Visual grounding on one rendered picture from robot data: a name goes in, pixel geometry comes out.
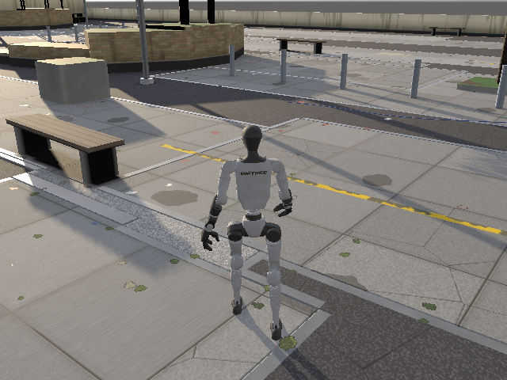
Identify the robot right forearm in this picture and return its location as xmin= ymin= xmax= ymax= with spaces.
xmin=282 ymin=189 xmax=292 ymax=209

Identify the left robot shin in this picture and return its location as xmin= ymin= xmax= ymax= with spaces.
xmin=231 ymin=256 xmax=242 ymax=304

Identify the right robot upper arm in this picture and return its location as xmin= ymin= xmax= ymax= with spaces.
xmin=269 ymin=158 xmax=291 ymax=200

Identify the left robot hand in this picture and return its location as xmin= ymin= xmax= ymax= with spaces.
xmin=201 ymin=229 xmax=219 ymax=251

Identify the right robot hand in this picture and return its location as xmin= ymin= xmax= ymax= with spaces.
xmin=273 ymin=203 xmax=292 ymax=217

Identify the robot left foot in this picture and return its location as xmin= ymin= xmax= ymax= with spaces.
xmin=231 ymin=296 xmax=242 ymax=315

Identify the left robot upper arm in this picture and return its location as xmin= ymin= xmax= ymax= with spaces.
xmin=215 ymin=160 xmax=237 ymax=205

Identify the robot left forearm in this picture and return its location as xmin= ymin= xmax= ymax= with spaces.
xmin=204 ymin=193 xmax=222 ymax=232

